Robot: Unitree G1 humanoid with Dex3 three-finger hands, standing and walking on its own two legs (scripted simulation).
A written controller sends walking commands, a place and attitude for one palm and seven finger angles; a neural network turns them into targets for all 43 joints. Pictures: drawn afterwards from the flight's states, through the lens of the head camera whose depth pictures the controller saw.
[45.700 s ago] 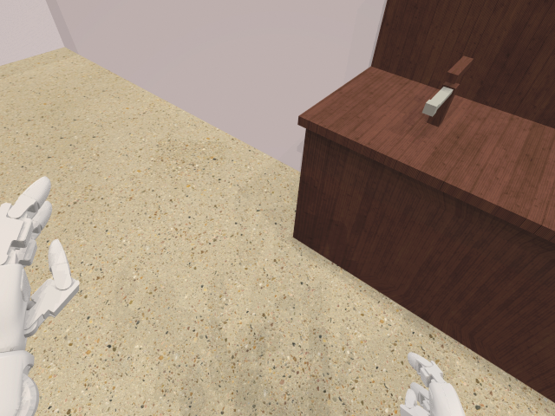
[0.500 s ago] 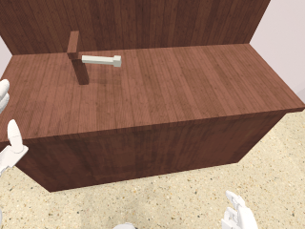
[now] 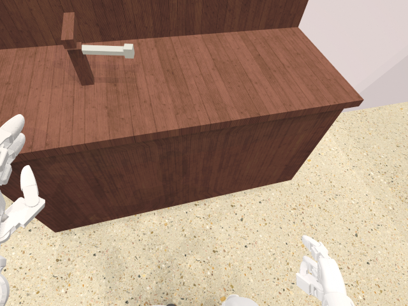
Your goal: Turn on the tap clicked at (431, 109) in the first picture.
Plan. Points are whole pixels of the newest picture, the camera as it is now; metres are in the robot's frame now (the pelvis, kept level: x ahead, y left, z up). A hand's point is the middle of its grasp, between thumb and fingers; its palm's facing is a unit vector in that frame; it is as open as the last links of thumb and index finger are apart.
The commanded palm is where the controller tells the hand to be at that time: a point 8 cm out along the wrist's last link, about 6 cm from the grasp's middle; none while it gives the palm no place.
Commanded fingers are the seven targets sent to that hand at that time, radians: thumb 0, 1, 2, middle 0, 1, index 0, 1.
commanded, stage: stop stepping back and stand still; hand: left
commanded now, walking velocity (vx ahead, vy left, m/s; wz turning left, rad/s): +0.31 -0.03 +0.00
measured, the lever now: (129, 51) +0.73 +0.26 +0.05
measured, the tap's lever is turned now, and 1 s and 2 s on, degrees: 78 78 78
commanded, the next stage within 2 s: stand and check the lever's angle in 0.88 s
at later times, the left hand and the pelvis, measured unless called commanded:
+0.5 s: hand out of the picture +0.10 +0.22 +0.17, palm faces +0.42 -0.83 -0.38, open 7.4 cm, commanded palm +0.04 +0.26 +0.17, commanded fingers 0.00 0.90 0.90 -0.20 -0.30 -0.20 -0.30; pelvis -0.11 -0.03 -0.01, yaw +2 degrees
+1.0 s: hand out of the picture +0.05 +0.24 +0.17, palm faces +0.51 -0.76 -0.40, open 7.4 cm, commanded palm +0.00 +0.26 +0.17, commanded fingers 0.00 0.90 0.90 -0.20 -0.30 -0.20 -0.30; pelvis -0.14 -0.03 -0.01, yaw +4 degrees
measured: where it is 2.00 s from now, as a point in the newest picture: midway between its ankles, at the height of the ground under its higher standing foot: outside the picture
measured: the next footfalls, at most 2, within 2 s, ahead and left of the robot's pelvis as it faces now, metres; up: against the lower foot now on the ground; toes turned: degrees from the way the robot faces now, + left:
right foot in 0.12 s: +0.06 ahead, -0.14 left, +0.00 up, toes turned +1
left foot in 0.38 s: -0.06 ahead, +0.10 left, +0.00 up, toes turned +6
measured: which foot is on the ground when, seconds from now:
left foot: down 0.00-0.14, up 0.16-0.36, down 0.38-1.00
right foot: up 0.00-0.10, down 0.12-0.38, up 0.40-0.56, down 0.58-1.00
